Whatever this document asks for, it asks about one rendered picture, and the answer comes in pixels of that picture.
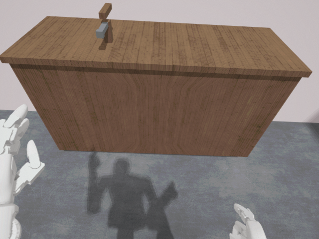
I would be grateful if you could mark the robot right hand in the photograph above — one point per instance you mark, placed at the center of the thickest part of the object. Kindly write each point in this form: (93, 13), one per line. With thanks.
(252, 229)

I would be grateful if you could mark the left robot forearm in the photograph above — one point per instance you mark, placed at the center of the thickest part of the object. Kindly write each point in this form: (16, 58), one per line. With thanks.
(10, 227)

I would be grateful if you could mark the robot left hand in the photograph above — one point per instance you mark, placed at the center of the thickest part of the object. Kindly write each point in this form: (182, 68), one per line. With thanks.
(11, 131)

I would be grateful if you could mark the counter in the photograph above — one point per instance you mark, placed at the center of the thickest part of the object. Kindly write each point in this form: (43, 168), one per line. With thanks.
(154, 87)

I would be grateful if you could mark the tap lever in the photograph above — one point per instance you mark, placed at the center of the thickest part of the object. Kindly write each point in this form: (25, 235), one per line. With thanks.
(100, 33)

